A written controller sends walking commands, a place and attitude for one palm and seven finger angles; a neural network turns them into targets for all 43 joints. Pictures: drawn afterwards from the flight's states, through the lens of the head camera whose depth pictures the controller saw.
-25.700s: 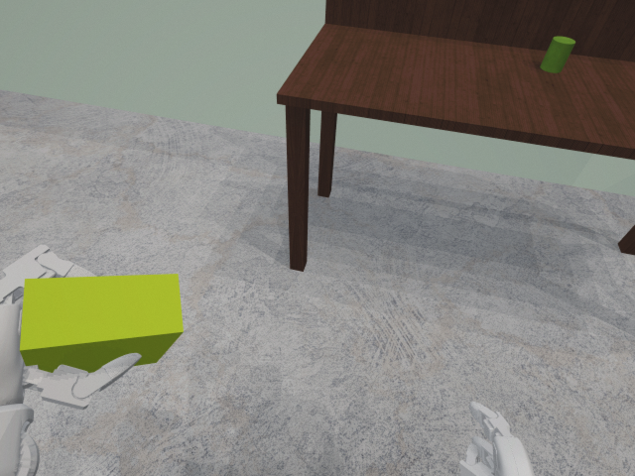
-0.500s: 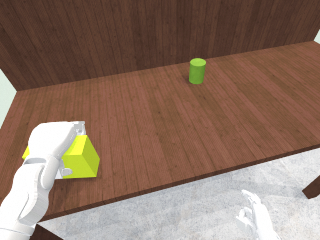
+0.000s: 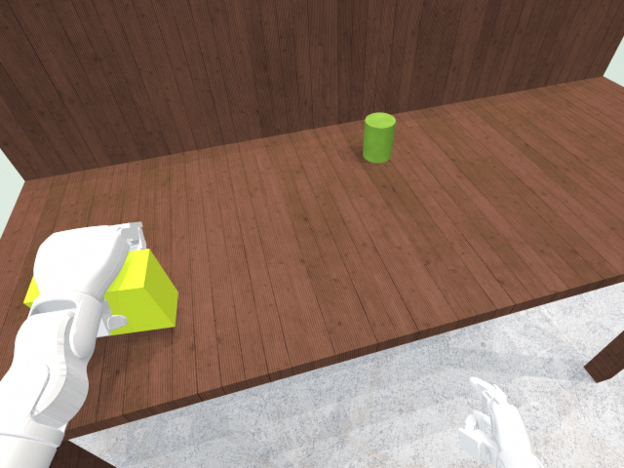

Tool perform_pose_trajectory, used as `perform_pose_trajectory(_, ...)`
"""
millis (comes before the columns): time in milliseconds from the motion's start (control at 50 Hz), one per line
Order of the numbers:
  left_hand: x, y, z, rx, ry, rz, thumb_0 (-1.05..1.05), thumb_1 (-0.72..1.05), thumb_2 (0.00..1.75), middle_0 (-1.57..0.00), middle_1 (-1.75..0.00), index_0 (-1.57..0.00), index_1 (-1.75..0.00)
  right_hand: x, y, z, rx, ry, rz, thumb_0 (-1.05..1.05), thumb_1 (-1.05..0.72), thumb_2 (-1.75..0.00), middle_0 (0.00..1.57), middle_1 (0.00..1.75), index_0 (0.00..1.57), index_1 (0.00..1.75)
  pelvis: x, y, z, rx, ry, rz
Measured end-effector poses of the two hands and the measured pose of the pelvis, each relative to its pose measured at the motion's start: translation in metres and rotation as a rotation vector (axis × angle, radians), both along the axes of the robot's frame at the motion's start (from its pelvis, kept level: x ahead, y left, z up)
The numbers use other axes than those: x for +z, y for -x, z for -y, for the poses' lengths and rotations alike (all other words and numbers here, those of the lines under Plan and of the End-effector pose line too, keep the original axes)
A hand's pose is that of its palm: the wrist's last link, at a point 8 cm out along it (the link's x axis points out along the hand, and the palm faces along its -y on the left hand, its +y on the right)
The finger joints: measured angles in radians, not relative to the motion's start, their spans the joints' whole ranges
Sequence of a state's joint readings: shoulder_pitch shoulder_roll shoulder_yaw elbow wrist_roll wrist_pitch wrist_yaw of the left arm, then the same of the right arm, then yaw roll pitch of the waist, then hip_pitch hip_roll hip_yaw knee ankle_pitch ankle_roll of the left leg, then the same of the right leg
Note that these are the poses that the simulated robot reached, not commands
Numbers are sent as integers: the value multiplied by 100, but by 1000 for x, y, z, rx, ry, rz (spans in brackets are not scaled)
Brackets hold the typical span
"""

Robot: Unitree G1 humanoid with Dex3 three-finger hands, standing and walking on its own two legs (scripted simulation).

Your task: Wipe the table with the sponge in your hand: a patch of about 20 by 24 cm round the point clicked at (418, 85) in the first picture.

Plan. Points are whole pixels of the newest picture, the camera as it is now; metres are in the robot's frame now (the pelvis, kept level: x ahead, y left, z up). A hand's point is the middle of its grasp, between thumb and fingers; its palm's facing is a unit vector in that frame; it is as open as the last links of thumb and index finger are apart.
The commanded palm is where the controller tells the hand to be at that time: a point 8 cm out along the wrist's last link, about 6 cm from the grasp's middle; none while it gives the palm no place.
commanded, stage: lower the sponge onto the table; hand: left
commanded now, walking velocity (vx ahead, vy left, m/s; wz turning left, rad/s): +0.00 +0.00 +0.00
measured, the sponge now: (117, 303) +0.27 +0.32 +0.06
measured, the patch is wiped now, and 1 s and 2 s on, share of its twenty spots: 0.00 0.15 0.25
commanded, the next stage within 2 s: wipe forward along the first lane in 0.48 s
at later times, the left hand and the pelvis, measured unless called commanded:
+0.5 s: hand (97, 294) +0.25 +0.32 +0.10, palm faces +0.07 -0.03 -1.00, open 9.5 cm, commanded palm +0.22 +0.31 +0.15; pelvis +0.00 +0.00 +0.00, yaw +0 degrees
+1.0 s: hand (110, 277) +0.29 +0.34 +0.08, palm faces -0.07 -0.02 -1.00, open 9.6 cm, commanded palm +0.27 +0.33 +0.13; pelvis +0.00 -0.01 +0.00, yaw +0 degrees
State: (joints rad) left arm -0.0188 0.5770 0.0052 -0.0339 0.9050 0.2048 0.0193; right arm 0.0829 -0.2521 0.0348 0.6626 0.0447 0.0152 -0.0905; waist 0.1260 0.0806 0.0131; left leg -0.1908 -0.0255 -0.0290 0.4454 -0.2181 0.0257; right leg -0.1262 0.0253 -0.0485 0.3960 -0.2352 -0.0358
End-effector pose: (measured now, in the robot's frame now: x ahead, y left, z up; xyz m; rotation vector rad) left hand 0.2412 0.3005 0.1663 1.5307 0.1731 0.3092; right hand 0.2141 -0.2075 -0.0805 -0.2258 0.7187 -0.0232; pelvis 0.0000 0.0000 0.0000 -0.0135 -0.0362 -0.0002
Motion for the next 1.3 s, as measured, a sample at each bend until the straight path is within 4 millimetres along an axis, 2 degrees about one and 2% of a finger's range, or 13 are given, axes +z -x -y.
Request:
perform_pose_trajectory(80, 15, -1, -25, 171, 16, 46, 0, -48, 106, -81, -141, -81, -141, -5, 0, -1, -6, -42, -19, 1, -91, -90, 20, 30, 20, 30, 1, 0, -1, -6, -3, -11)
perform_pose_trajectory(140, 6, 3, -35, 265, 43, -38, 0, -48, 106, -81, -141, -81, -141, -6, -3, -1, -11, -64, -20, 1, -91, -90, 20, 30, 20, 30, 0, 1, -2, -4, -5, -21)
perform_pose_trajectory(200, -17, 9, -30, 261, 73, -171, 0, -48, 106, -80, -141, -81, -141, -6, -5, 1, -9, -62, -9, 2, -91, -90, 20, 30, 20, 30, 0, 1, -3, 5, -4, -26)
perform_pose_trajectory(260, -34, 14, -13, 156, 87, -232, 0, -48, 106, -80, -141, -81, -141, -2, -7, 2, -3, -35, 9, 2, -91, -90, 20, 30, 20, 30, -1, 0, -3, 10, -3, -21)
perform_pose_trajectory(360, -18, 16, 8, -13, 26, -90, 0, -49, 106, -80, -141, -81, -141, 2, -7, 0, 11, 1, 25, 1, -91, -90, 20, 30, 20, 30, -1, -1, -1, 11, -1, -8)
perform_pose_trajectory(460, -8, 12, -3, 83, 25, 0, 0, -49, 106, -81, -141, -81, -141, -1, -5, -3, 7, -37, 5, 1, -91, -90, 20, 30, 20, 30, -1, 1, 1, 2, -3, -12)
perform_pose_trajectory(540, -18, 14, -16, 198, 44, -67, 0, -49, 106, -80, -141, -81, -141, -3, -4, -2, 2, -59, -5, 1, -91, -90, 20, 30, 20, 30, -1, 2, 2, 1, -6, -19)
perform_pose_trajectory(640, -36, 18, -12, 184, 57, -167, 0, -49, 106, -80, -141, -80, -141, -4, -3, 4, -4, -41, -1, 1, -91, -90, 20, 30, 20, 30, -1, 3, 3, 11, -5, -21)
perform_pose_trajectory(760, -30, -1, -13, 110, 10, -138, 0, -49, 106, -80, -141, -81, -141, -7, 4, 13, -18, 4, -22, 1, -91, -90, 20, 30, 20, 30, -2, 3, 8, 22, -2, -25)
perform_pose_trajectory(900, -32, -25, -24, 131, 17, -146, 0, -49, 107, -81, -141, -81, -141, -15, 22, 30, -77, 11, -74, 1, -91, -90, 20, 30, 20, 30, -2, 1, 9, 9, -1, -51)
perform_pose_trajectory(1060, -34, -40, -32, 136, 15, -165, 0, -50, 107, -81, -141, -81, -141, -25, 43, 46, -132, 28, -147, 1, -91, -90, 20, 30, 20, 30, -3, -4, 5, 1, 0, -77)
perform_pose_trajectory(1180, -36, -44, -35, 122, 16, -159, 1, -50, 107, -81, -140, -81, -140, -28, 51, 47, -149, 31, -175, 1, -91, -90, 20, 30, 20, 30, -4, -5, 1, 1, 3, -89)
perform_pose_trajectory(1300, -36, -51, -38, 126, 12, -150, 1, -51, 108, -82, -140, -82, -140, -30, 51, 39, -139, 24, -183, 1, -91, -90, 20, 30, 20, 30, -5, -2, -2, 9, 5, -101)
